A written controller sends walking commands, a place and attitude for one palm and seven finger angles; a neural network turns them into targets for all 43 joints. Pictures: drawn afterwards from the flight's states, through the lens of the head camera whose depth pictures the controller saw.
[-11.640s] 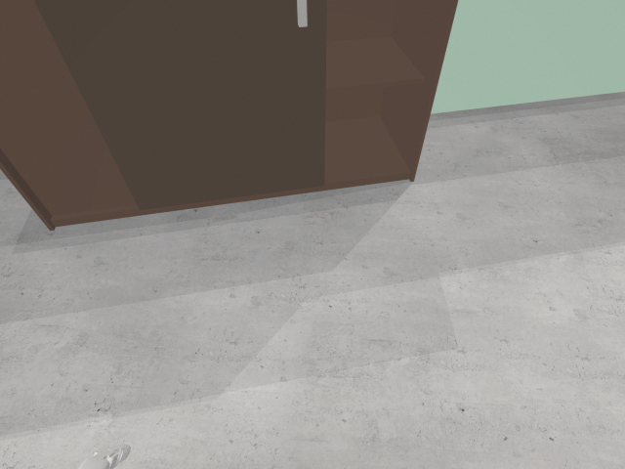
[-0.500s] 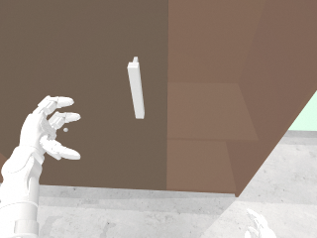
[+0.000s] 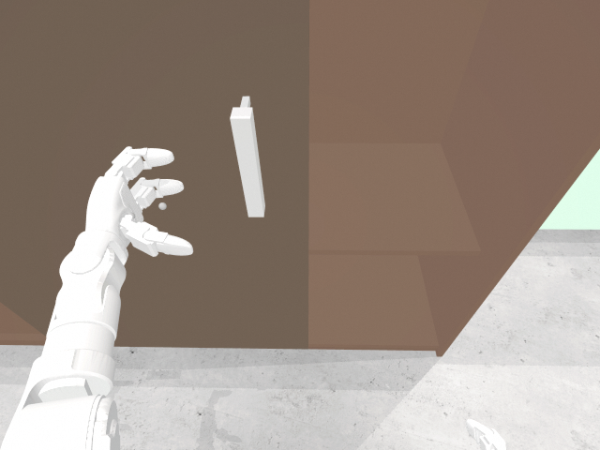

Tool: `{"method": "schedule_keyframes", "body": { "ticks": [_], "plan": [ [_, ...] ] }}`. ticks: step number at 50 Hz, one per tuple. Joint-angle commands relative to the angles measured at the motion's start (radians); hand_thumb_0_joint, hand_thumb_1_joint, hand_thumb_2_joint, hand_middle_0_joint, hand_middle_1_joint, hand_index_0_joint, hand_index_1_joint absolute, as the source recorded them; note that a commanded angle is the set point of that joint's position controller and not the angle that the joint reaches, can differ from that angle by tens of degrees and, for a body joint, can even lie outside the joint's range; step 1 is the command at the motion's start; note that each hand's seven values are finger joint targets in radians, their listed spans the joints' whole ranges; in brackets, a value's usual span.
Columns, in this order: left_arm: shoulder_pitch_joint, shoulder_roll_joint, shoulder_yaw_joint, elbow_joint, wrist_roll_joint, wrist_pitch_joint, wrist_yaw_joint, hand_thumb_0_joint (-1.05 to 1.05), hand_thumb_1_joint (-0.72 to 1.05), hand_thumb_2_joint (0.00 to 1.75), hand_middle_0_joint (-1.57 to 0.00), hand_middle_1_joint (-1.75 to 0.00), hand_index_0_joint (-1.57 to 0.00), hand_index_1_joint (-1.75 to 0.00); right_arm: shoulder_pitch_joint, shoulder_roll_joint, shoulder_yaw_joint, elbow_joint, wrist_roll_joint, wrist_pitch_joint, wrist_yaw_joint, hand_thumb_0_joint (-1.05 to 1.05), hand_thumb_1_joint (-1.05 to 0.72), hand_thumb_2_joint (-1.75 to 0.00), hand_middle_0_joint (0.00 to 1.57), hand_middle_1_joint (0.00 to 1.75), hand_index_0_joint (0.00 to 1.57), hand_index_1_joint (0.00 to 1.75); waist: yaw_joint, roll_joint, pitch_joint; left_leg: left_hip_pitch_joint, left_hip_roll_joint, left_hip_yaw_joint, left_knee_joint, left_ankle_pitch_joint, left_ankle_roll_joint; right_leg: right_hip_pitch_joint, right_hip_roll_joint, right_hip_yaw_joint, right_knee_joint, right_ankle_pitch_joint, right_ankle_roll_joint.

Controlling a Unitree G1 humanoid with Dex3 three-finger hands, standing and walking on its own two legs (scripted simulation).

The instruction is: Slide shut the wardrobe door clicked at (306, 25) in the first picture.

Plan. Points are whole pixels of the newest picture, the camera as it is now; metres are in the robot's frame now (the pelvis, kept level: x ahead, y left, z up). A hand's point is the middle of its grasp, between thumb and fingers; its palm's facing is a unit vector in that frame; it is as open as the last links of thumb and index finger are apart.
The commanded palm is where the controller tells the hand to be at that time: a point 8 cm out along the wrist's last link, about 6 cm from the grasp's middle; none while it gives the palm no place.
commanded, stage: move the hooked fingers beside the handle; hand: left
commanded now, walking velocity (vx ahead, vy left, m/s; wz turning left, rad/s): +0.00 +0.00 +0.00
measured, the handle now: (251, 159) +0.51 +0.09 +0.11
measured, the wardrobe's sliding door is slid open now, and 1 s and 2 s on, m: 0.44 0.44 0.43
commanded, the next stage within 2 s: feel for the door with the fingertips in 1.32 s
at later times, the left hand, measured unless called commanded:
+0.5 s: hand (199, 176) +0.46 +0.16 +0.13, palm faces +0.02 -1.00 -0.01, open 14.0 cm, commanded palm +0.44 +0.21 +0.12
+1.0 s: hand (196, 174) +0.46 +0.16 +0.12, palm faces +0.01 -1.00 +0.01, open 13.7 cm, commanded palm +0.44 +0.22 +0.12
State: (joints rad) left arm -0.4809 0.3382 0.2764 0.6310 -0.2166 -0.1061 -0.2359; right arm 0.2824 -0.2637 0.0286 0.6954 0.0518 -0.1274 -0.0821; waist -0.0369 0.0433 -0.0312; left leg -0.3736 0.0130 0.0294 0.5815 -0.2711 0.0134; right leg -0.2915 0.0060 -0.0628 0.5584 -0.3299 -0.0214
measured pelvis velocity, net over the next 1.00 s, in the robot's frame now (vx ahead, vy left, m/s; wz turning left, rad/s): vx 0.00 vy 0.00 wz -0.02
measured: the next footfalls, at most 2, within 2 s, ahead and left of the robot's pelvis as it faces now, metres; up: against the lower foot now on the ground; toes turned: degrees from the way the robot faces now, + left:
none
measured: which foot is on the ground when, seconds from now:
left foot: down 0.00-1.00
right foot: down 0.00-1.00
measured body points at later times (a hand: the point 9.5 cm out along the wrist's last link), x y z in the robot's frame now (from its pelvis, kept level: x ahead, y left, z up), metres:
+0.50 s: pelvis +0.00 +0.00 +0.00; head +0.04 -0.01 +0.44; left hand +0.45 +0.21 +0.13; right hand +0.06 -0.27 -0.13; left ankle +0.02 +0.11 -0.73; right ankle -0.03 -0.10 -0.73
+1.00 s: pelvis +0.00 +0.00 -0.01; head +0.05 +0.00 +0.44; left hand +0.46 +0.22 +0.12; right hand +0.03 -0.27 -0.13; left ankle +0.02 +0.11 -0.73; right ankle -0.03 -0.10 -0.73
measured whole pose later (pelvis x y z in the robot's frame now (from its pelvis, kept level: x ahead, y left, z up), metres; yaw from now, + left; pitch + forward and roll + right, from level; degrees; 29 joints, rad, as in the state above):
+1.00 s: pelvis +0.00 +0.00 -0.01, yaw -1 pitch +9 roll -1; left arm -0.79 0.37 0.33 1.03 -0.15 -0.27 -0.19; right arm 0.36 -0.27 0.01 0.69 0.04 -0.02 -0.04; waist -0.10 0.03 -0.06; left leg -0.52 0.03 0.04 0.66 -0.30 0.02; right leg -0.44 0.02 -0.05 0.63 -0.34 -0.02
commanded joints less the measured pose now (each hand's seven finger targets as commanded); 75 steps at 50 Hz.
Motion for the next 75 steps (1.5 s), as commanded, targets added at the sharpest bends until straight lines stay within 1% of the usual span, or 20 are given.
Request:
{"method": "schedule_keyframes", "body": {
  "ticks": [1,3,6,8,10,25,30,32,38,41,44,46,48,50,60,63,65,71,73,75],
  "plan": [
    [-0.482,0.217,0.033,-0.196,-0.005,-0.095,0.020,0.00,-0.50,0.30,-0.30,-1.20,-0.30,-1.20,-0.007,-0.134,-0.055,-0.116,0.002,-0.033,-0.001,0.00,-0.90,-0.90,0.20,0.30,0.20,0.30,-0.018,0.009,-0.308,0.233,-0.007,-0.041,-0.041,0.244,0.021,-0.019,0.007,0.035,-0.065,0.319,0.006],
    [-0.470,0.255,0.071,-0.149,-0.001,-0.104,0.032,0.00,-0.50,0.30,-0.30,-1.20,-0.30,-1.20,0.010,-0.141,-0.057,-0.104,-0.003,-0.024,0.002,0.00,-0.90,-0.90,0.20,0.30,0.20,0.30,-0.010,-0.029,-0.311,0.210,-0.005,-0.038,-0.033,0.260,0.023,0.006,0.007,0.035,-0.063,0.344,0.006],
    [-0.505,0.214,0.035,-0.145,0.008,-0.120,0.037,0.00,-0.50,0.30,-0.30,-1.20,-0.30,-1.20,0.016,-0.134,-0.060,-0.109,0.000,-0.016,0.011,0.00,-0.90,-0.90,0.20,0.30,0.20,0.30,-0.016,0.012,-0.326,0.228,-0.006,-0.037,-0.028,0.296,0.020,-0.006,0.009,0.034,-0.049,0.377,0.004],
    [-0.476,0.207,0.034,-0.093,0.010,-0.117,0.044,0.00,-0.50,0.30,-0.30,-1.20,-0.30,-1.20,0.027,-0.140,-0.062,-0.102,-0.002,-0.006,0.015,0.00,-0.90,-0.90,0.20,0.30,0.20,0.30,-0.013,-0.031,-0.312,0.203,-0.004,-0.036,-0.025,0.290,0.021,0.001,0.010,0.031,-0.052,0.373,0.004],
    [-0.547,0.195,0.017,-0.079,0.014,-0.122,0.052,0.00,-0.50,0.30,-0.30,-1.20,-0.30,-1.20,0.033,-0.139,-0.064,-0.097,0.000,0.002,0.016,0.00,-0.90,-0.90,0.20,0.30,0.20,0.30,-0.032,-0.024,-0.295,0.200,-0.004,-0.033,-0.026,0.268,0.021,-0.030,0.012,0.033,-0.053,0.361,0.008],
    [-0.796,0.236,0.040,0.132,0.060,-0.205,0.092,0.00,-0.50,0.30,-0.30,-1.20,-0.30,-1.20,0.115,-0.147,-0.071,-0.055,-0.015,0.041,0.029,0.00,-0.90,-0.90,0.20,0.30,0.20,0.30,-0.072,-0.022,-0.348,0.151,-0.007,-0.023,0.012,0.239,0.027,-0.071,0.017,0.049,-0.026,0.353,0.012],
    [-0.765,0.226,0.046,0.152,0.054,-0.221,0.078,0.00,-0.50,0.30,-0.30,-1.20,-0.30,-1.20,0.128,-0.143,-0.074,-0.065,-0.015,0.049,0.037,0.00,-0.90,-0.90,0.20,0.30,0.20,0.30,-0.064,-0.021,-0.382,0.151,-0.007,-0.020,0.021,0.258,0.027,-0.061,0.022,0.051,-0.019,0.375,0.013],
    [-0.789,0.211,0.032,0.163,0.048,-0.218,0.072,0.00,-0.50,0.30,-0.30,-1.20,-0.30,-1.20,0.128,-0.144,-0.073,-0.064,-0.013,0.051,0.037,0.00,-0.90,-0.90,0.20,0.30,0.20,0.30,-0.077,-0.031,-0.347,0.136,-0.008,-0.018,0.019,0.226,0.030,-0.084,0.024,0.051,-0.027,0.350,0.015],
    [-0.743,0.266,0.074,0.206,0.056,-0.213,0.067,0.00,-0.50,0.30,-0.30,-1.20,-0.30,-1.20,0.145,-0.151,-0.073,-0.071,-0.014,0.062,0.037,0.00,-0.90,-0.90,0.20,0.30,0.20,0.30,-0.063,-0.039,-0.345,0.095,-0.009,-0.018,0.020,0.198,0.032,-0.073,0.022,0.051,-0.024,0.315,0.012],
    [-0.767,0.237,0.045,0.212,0.052,-0.207,0.060,0.00,-0.50,0.30,-0.30,-1.20,-0.30,-1.20,0.141,-0.147,-0.070,-0.077,-0.010,0.061,0.038,0.00,-0.90,-0.90,0.20,0.30,0.20,0.30,-0.081,-0.033,-0.314,0.084,-0.009,-0.015,0.021,0.168,0.034,-0.106,0.024,0.054,-0.028,0.294,0.017],
    [-0.730,0.293,0.096,0.211,0.059,-0.211,0.064,0.00,-0.50,0.30,-0.30,-1.20,-0.30,-1.20,0.148,-0.153,-0.073,-0.083,-0.013,0.067,0.037,0.00,-0.90,-0.90,0.20,0.30,0.20,0.30,-0.060,-0.026,-0.352,0.084,-0.009,-0.016,0.027,0.189,0.032,-0.085,0.022,0.055,-0.015,0.309,0.014],
    [-0.737,0.256,0.065,0.206,0.057,-0.207,0.058,0.00,-0.50,0.30,-0.30,-1.20,-0.30,-1.20,0.142,-0.147,-0.069,-0.092,-0.012,0.067,0.039,0.00,-0.90,-0.90,0.20,0.30,0.20,0.30,-0.067,-0.019,-0.336,0.082,-0.009,-0.016,0.027,0.181,0.030,-0.098,0.023,0.050,-0.015,0.301,0.015],
    [-0.725,0.294,0.094,0.222,0.056,-0.208,0.064,0.00,-0.50,0.30,-0.30,-1.20,-0.30,-1.20,0.152,-0.156,-0.072,-0.088,-0.014,0.074,0.037,0.00,-0.90,-0.90,0.20,0.30,0.20,0.30,-0.066,-0.068,-0.326,0.058,-0.006,-0.017,0.031,0.175,0.034,-0.093,0.023,0.049,-0.016,0.294,0.016],
    [-0.743,0.275,0.070,0.194,0.064,-0.211,0.063,0.00,-0.50,0.30,-0.30,-1.20,-0.30,-1.20,0.144,-0.149,-0.069,-0.100,-0.012,0.074,0.040,0.00,-0.90,-0.90,0.20,0.30,0.20,0.30,-0.068,-0.001,-0.335,0.075,-0.008,-0.016,0.030,0.177,0.030,-0.109,0.023,0.050,-0.009,0.294,0.014],
    [-0.756,0.200,0.021,0.205,0.069,-0.205,0.088,0.00,-0.50,0.30,-0.30,-1.20,-0.30,-1.20,0.148,-0.149,-0.073,-0.091,-0.012,0.077,0.046,0.00,-0.90,-0.90,0.20,0.30,0.20,0.30,-0.085,-0.019,-0.338,0.109,0.001,-0.031,0.041,0.189,0.026,-0.165,0.030,0.036,0.000,0.265,0.013],
    [-0.768,0.230,0.039,0.230,0.074,-0.206,0.093,0.00,-0.50,0.30,-0.30,-1.20,-0.30,-1.20,0.157,-0.154,-0.072,-0.085,-0.015,0.080,0.045,0.00,-0.90,-0.90,0.20,0.30,0.20,0.30,-0.085,-0.042,-0.310,0.077,0.001,-0.036,0.037,0.157,0.027,-0.168,0.028,0.036,-0.003,0.231,0.011],
    [-0.775,0.205,0.021,0.218,0.078,-0.210,0.091,0.00,-0.50,0.30,-0.30,-1.20,-0.30,-1.20,0.150,-0.148,-0.072,-0.090,-0.014,0.077,0.046,0.00,-0.90,-0.90,0.20,0.30,0.20,0.30,-0.081,0.005,-0.323,0.102,-0.001,-0.038,0.040,0.170,0.024,-0.184,0.029,0.036,0.004,0.231,0.008],
    [-0.786,0.168,-0.005,0.214,0.077,-0.211,0.098,0.00,-0.50,0.30,-0.30,-1.20,-0.30,-1.20,0.160,-0.148,-0.075,-0.084,-0.017,0.074,0.051,0.00,-0.90,-0.90,0.20,0.30,0.20,0.30,-0.092,-0.009,-0.345,0.124,0.005,-0.048,0.050,0.184,0.021,-0.208,0.032,0.029,0.011,0.225,0.008],
    [-0.809,0.103,-0.050,0.215,0.073,-0.210,0.101,0.00,-0.50,0.30,-0.30,-1.20,-0.30,-1.20,0.161,-0.141,-0.077,-0.080,-0.017,0.072,0.055,0.00,-0.90,-0.90,0.20,0.30,0.20,0.30,-0.104,-0.024,-0.328,0.124,0.006,-0.054,0.052,0.175,0.022,-0.224,0.033,0.024,0.008,0.209,0.007],
    [-0.820,0.123,-0.035,0.213,0.074,-0.211,0.107,0.00,-0.50,0.30,-0.30,-1.20,-0.30,-1.20,0.163,-0.147,-0.078,-0.076,-0.018,0.068,0.058,0.00,-0.90,-0.90,0.20,0.30,0.20,0.30,-0.101,-0.004,-0.340,0.129,0.003,-0.052,0.053,0.164,0.020,-0.230,0.035,0.027,0.011,0.201,0.007]
  ]
}}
